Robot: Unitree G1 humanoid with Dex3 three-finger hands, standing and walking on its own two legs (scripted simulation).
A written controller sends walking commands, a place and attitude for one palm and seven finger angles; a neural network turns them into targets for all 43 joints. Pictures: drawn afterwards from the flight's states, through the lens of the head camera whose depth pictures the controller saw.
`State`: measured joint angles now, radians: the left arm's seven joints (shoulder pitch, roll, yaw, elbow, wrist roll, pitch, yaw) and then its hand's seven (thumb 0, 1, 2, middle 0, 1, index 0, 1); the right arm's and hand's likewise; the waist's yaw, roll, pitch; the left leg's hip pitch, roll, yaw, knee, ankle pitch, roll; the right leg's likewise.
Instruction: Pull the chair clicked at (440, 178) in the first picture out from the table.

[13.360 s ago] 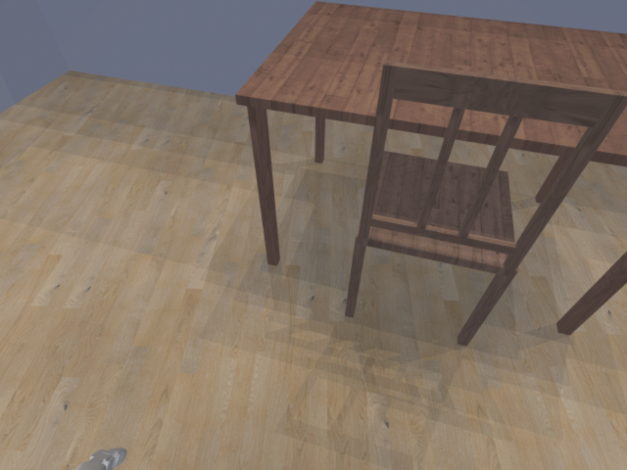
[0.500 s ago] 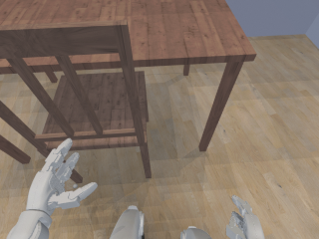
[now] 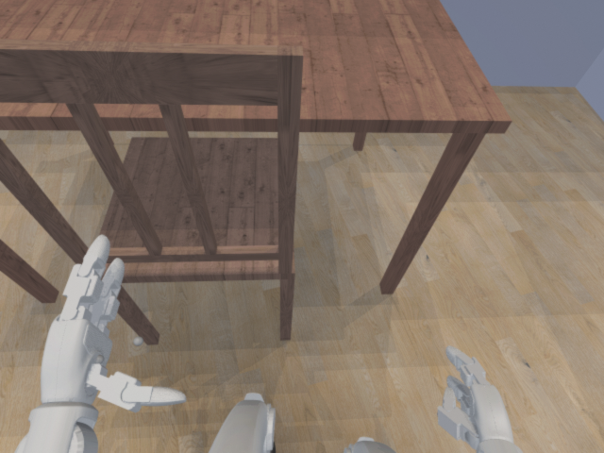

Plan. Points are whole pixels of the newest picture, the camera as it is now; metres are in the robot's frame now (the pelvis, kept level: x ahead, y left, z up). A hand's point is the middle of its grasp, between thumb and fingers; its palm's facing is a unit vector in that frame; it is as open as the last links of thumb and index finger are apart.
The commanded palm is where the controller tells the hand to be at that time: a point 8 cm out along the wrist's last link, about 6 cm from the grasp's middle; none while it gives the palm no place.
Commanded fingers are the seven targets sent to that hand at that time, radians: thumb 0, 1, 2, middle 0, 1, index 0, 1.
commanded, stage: raise the hand toward the chair's back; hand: left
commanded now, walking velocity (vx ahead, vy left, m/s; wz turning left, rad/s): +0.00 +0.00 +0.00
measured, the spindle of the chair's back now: (126, 193) +0.47 +0.32 +0.02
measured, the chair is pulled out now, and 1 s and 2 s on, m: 0.00 0.00 0.00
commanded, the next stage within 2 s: aim the fingers beside a spindle in 0.80 s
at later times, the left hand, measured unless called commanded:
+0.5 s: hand (147, 339) +0.24 +0.20 +0.05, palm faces +0.10 -0.99 -0.05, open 16.9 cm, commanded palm +0.21 +0.26 +0.06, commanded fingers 0.00 -0.50 0.30 -0.06 -0.08 -0.06 -0.08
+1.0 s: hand (160, 319) +0.26 +0.19 +0.06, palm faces +0.14 -0.99 -0.07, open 16.9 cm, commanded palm +0.23 +0.24 +0.06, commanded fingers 0.00 -0.50 0.30 -0.06 -0.08 -0.06 -0.08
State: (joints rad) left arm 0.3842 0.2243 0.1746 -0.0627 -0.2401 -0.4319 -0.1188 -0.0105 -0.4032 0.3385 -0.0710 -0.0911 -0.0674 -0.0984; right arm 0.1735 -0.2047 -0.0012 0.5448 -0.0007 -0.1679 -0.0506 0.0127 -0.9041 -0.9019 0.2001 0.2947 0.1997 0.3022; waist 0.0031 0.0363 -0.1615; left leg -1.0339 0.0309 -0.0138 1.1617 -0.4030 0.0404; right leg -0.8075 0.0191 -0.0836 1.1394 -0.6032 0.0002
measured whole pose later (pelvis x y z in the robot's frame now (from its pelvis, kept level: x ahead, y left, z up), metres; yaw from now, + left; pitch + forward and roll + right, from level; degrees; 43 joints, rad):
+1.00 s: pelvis +0.01 -0.02 +0.00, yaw +0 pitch +16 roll -3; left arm 0.27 0.23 0.20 0.09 -0.26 -0.42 -0.15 -0.02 -0.50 0.30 -0.06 -0.08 -0.06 -0.08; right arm 0.21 -0.24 0.01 0.57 0.00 -0.16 -0.05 0.01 -0.90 -0.90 0.20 0.29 0.20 0.30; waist 0.00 0.05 -0.16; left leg -1.00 0.04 -0.03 1.14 -0.41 0.01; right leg -0.78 0.03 -0.09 1.13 -0.62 -0.03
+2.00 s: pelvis +0.00 -0.01 -0.02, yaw -1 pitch +20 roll -4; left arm 0.00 0.20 0.14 0.30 -0.18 -0.44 -0.05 -0.02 -0.50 0.30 -0.06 -0.08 -0.06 -0.08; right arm 0.19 -0.23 0.01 0.57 -0.01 -0.06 -0.02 0.01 -0.90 -0.90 0.20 0.29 0.20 0.30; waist -0.03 0.03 -0.17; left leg -1.17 0.04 -0.01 1.25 -0.43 0.03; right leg -0.95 0.03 -0.08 1.25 -0.64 -0.01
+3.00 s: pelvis +0.00 -0.02 -0.03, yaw -1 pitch +21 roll -3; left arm -0.05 0.22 0.19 0.40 -0.18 -0.50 -0.05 -0.02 -0.50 0.30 -0.06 -0.08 -0.06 -0.08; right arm 0.18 -0.24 0.00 0.58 -0.01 -0.01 -0.02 0.01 -0.90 -0.90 0.20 0.29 0.20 0.30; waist -0.03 0.03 -0.18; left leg -1.21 0.05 -0.02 1.28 -0.45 0.02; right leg -1.00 0.04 -0.08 1.29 -0.66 -0.03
